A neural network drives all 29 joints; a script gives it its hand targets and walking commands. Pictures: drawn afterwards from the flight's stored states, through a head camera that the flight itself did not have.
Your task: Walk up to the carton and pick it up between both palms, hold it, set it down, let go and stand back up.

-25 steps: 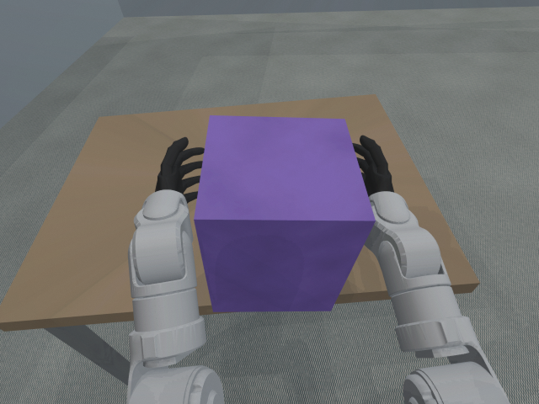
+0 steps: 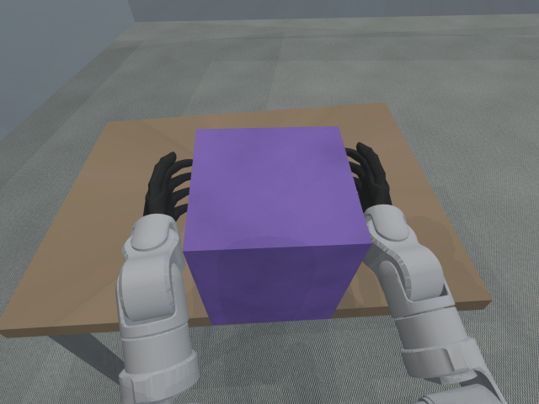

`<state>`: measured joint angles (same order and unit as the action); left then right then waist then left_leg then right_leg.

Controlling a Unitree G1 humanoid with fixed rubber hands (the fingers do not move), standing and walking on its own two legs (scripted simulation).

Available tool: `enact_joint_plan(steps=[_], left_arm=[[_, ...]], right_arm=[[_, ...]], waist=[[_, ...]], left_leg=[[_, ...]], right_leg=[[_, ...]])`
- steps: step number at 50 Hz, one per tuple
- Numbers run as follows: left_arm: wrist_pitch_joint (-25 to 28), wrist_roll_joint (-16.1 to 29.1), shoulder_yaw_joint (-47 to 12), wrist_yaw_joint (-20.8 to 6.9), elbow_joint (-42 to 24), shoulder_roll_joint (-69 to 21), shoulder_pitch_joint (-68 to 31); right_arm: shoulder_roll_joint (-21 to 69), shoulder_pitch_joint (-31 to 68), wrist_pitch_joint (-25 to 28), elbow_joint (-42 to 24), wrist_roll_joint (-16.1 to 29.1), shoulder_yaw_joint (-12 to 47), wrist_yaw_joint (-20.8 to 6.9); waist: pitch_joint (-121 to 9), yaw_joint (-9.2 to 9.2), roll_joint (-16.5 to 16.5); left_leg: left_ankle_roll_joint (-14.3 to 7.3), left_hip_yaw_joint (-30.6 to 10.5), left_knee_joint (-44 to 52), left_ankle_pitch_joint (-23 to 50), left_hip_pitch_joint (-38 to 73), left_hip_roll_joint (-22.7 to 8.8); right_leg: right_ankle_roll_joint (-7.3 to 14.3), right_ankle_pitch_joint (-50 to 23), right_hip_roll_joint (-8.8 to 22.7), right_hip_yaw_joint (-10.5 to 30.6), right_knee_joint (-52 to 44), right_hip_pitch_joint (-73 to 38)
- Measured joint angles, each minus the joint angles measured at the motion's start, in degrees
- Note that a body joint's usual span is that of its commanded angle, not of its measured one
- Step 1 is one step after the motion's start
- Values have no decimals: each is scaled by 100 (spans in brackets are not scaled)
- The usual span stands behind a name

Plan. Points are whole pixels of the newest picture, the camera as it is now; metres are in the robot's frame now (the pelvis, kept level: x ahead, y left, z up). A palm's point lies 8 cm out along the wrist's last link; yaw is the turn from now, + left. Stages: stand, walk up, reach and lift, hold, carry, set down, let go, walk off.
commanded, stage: hold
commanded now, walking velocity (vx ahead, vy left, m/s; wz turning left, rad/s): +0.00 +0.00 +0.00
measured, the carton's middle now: (270, 233) +0.33 +0.00 +0.11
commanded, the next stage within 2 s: none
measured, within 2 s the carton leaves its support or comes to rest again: neither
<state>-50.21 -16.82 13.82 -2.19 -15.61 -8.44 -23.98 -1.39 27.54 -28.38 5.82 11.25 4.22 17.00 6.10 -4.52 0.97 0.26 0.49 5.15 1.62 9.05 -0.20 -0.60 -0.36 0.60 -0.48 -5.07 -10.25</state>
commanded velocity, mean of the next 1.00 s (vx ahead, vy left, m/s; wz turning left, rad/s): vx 0.00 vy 0.00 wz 0.00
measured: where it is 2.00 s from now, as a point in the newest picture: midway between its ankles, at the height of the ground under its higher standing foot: outside the picture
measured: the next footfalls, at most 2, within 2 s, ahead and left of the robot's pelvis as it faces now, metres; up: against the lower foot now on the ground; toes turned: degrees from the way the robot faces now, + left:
none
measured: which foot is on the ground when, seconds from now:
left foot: down 0.00-1.00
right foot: down 0.00-1.00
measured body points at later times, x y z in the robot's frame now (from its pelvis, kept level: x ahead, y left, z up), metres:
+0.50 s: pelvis -0.01 +0.00 +0.00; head -0.01 -0.01 +0.45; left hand +0.36 +0.13 +0.18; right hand +0.37 -0.15 +0.16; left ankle +0.00 +0.12 -0.76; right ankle -0.02 -0.12 -0.76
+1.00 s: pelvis -0.02 +0.00 +0.00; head -0.01 -0.01 +0.45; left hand +0.35 +0.13 +0.17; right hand +0.35 -0.15 +0.14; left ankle +0.00 +0.12 -0.76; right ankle -0.02 -0.12 -0.76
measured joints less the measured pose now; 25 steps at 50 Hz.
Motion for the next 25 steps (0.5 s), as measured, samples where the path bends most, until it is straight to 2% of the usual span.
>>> enact_joint_plan(steps=[4,10,20,25], left_arm=[[-105,-38,-103,20,-38,51,0],[-244,-211,56,-100,488,94,-478],[38,-208,123,101,530,-81,-688],[55,-246,214,57,686,-57,-704]], right_arm=[[-35,-3,-114,-69,-41,9,-19],[116,255,-167,386,-204,-292,-146],[-8,528,49,465,-331,-405,-351],[7,628,35,695,-375,-372,-362]], waist=[[-92,-45,-28],[58,-29,-68],[-22,60,21],[-137,51,-12]], left_leg=[[-11,-26,-3,2,47,16],[-12,62,-5,65,44,-4],[-4,139,1,149,-342,-32],[28,114,-1,60,-145,-59]], right_leg=[[-10,10,15,-22,3,-55],[-2,-81,-4,65,21,-10],[8,-191,-31,136,13,403],[36,-101,-57,107,3,191]])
